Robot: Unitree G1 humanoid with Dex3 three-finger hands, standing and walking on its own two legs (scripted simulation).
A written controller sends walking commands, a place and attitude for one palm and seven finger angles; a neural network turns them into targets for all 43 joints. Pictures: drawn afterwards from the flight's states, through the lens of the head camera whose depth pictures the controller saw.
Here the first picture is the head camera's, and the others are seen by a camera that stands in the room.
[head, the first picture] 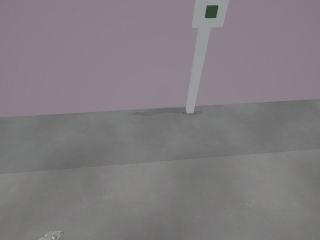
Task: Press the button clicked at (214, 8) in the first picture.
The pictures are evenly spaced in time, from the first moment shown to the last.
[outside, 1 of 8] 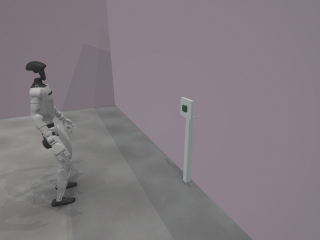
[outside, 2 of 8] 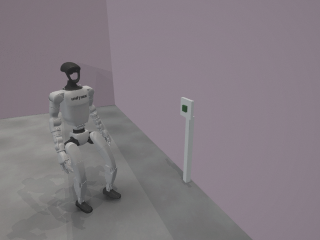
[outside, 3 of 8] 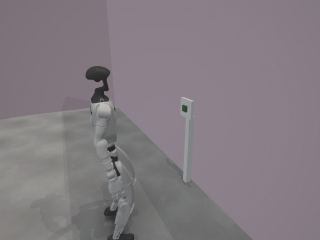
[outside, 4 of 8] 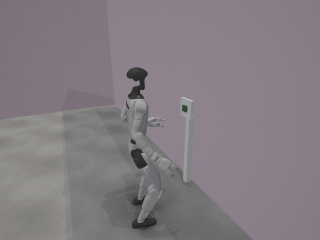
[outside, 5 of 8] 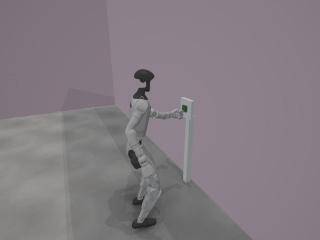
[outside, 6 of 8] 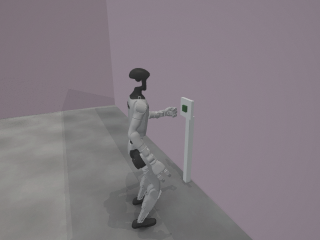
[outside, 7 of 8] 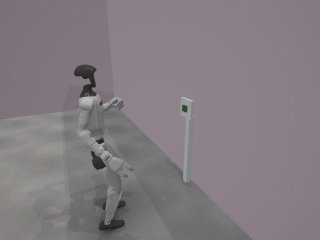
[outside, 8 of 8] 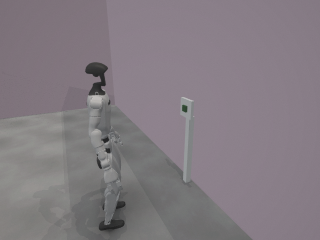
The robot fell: no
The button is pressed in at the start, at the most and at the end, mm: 0 15 0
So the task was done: yes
